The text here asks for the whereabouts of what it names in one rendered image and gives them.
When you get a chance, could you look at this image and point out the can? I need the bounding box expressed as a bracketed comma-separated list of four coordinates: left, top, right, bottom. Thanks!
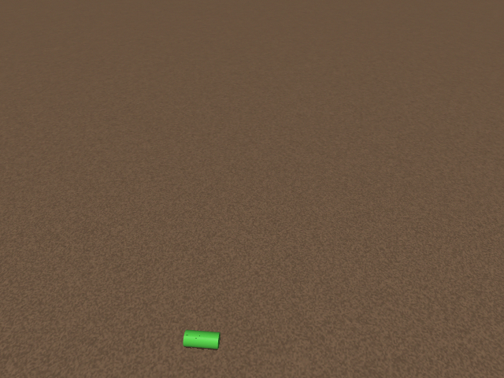
[183, 330, 221, 349]

